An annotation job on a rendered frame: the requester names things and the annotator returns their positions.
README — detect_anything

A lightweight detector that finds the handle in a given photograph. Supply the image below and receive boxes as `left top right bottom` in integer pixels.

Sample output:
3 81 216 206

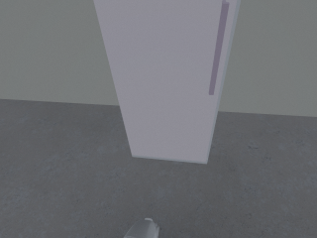
209 0 230 95

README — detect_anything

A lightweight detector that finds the left robot thigh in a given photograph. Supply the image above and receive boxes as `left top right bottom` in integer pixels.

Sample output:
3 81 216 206
124 219 159 238

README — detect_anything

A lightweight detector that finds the fridge door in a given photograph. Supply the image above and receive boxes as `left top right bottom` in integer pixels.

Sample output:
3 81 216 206
93 0 237 162

